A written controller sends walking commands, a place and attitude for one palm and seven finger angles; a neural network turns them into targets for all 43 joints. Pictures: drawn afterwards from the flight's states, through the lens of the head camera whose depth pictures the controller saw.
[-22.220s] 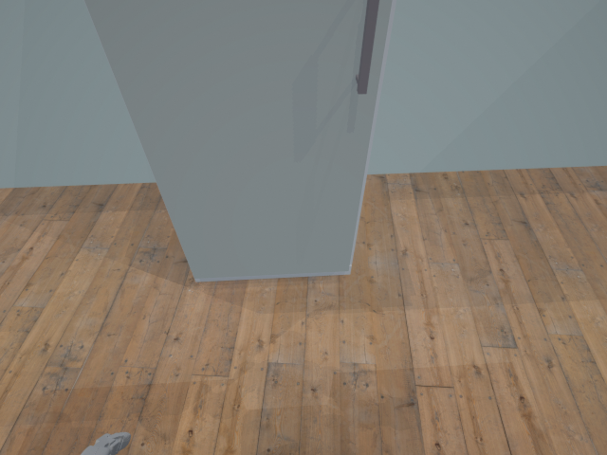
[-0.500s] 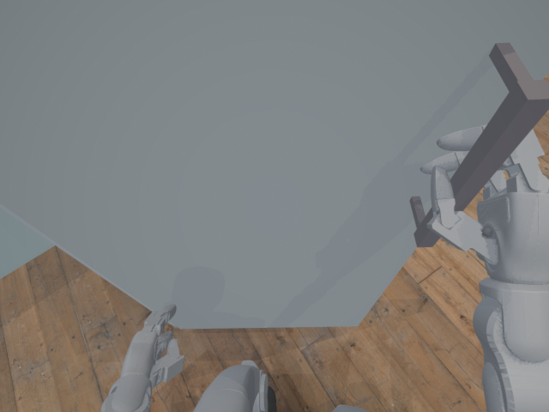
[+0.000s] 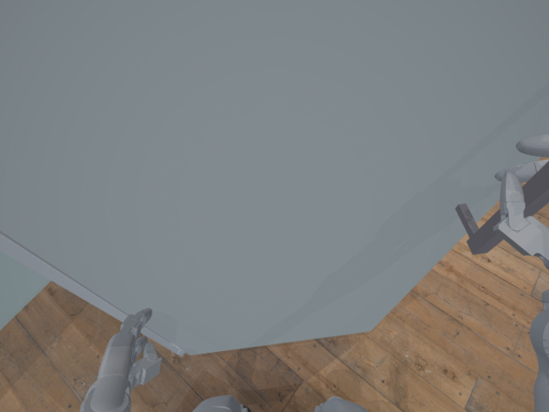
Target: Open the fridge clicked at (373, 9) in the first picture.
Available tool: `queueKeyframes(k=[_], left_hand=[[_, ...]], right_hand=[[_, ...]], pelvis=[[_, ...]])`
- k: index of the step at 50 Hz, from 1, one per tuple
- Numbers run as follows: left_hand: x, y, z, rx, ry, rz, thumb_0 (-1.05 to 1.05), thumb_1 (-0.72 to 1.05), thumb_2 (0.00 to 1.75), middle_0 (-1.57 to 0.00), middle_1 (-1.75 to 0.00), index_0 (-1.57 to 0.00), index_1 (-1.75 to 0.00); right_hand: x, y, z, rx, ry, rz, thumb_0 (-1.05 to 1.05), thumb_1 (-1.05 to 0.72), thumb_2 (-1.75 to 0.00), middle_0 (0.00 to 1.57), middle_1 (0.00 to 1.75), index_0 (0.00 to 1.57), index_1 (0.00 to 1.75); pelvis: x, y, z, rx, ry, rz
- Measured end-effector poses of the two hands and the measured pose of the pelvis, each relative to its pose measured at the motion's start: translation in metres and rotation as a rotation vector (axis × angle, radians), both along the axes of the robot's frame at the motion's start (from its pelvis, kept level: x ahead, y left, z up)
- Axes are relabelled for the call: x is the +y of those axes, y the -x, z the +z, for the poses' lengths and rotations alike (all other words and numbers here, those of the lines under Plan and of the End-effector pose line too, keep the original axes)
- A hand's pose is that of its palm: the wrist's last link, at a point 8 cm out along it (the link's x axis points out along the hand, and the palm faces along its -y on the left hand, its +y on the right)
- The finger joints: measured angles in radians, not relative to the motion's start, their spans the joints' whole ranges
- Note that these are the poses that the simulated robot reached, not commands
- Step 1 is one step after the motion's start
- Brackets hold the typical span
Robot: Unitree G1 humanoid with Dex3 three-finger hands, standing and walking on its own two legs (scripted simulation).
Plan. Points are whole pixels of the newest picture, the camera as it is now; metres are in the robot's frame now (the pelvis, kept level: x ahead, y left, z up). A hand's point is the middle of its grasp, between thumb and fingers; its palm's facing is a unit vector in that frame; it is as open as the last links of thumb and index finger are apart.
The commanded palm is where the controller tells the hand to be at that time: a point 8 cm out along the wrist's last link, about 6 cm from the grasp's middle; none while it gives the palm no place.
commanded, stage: walk backward, drawing the door open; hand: right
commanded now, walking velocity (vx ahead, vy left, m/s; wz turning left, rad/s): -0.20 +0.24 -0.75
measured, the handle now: (521, 178) +0.34 -0.21 +0.20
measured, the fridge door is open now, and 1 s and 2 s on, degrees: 51 69 65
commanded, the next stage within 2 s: stop walking and hold the door back in 0.46 s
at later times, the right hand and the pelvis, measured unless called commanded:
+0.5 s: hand out of the picture +0.19 -0.19 +0.20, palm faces +0.59 +0.75 -0.28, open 6.3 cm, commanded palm +0.13 -0.21 +0.21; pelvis -0.07 +0.12 +0.00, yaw -9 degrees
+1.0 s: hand out of the picture +0.15 -0.18 +0.21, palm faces +0.50 +0.85 -0.18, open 5.5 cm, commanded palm +0.12 -0.21 +0.19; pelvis -0.17 +0.13 +0.02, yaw -18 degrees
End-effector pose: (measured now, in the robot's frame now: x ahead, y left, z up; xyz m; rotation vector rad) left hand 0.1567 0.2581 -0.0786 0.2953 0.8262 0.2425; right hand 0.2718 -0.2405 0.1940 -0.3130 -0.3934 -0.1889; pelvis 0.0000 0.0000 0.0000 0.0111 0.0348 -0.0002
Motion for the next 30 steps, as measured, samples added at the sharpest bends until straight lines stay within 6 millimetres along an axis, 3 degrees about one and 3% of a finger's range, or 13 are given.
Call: queueKeyframes(k=[3,10,16,21,24,30], left_hand=[[0.002,0.001,-0.001,-0.010,-0.020,-0.027,0.01,0.91,0.90,-0.20,-0.29,-0.20,-0.30],[-0.020,0.013,0.009,0.040,0.080,-0.175,0.01,0.90,0.90,-0.20,-0.29,-0.20,-0.30],[-0.019,0.010,0.007,-0.011,0.158,-0.270,0.01,0.90,0.90,-0.21,-0.30,-0.20,-0.30],[0.008,0.005,-0.007,-0.079,0.186,-0.364,0.01,0.90,0.90,-0.21,-0.30,-0.24,-0.31],[0.035,0.016,-0.009,-0.055,0.158,-0.334,0.01,0.90,0.90,-0.21,-0.30,-0.27,-0.33],[0.086,0.043,0.009,-0.017,0.027,-0.237,0.01,0.90,0.90,-0.21,-0.29,-0.24,-0.31]], right_hand=[[-0.002,0.013,-0.004,-0.065,-0.012,0.003,-0.08,-0.64,-0.81,0.46,1.40,0.32,1.37],[0.000,0.049,0.008,-0.025,-0.013,-0.083,-0.04,-0.62,-0.81,0.46,1.40,0.37,1.39],[0.007,0.080,0.012,0.022,-0.012,-0.211,-0.03,-0.62,-0.79,0.46,1.40,0.38,1.39],[0.014,0.108,0.012,0.003,0.025,-0.359,-0.06,-0.59,-0.79,0.46,1.40,0.35,1.40],[0.019,0.123,0.012,0.008,0.025,-0.409,-0.07,-0.59,-0.79,0.46,1.40,0.34,1.40],[0.023,0.154,0.011,-0.013,0.011,-0.408,-0.05,-0.61,-0.78,0.46,1.40,0.35,1.40]], pelvis=[[0.008,0.009,-0.008,-0.008,-0.013,-0.031],[0.039,0.029,0.017,-0.032,-0.074,-0.119],[0.073,0.039,0.020,-0.041,-0.076,-0.151],[0.111,0.050,-0.001,-0.045,-0.015,-0.148],[0.117,0.062,0.003,-0.056,-0.010,-0.146],[0.124,0.082,0.010,-0.058,0.033,-0.203]])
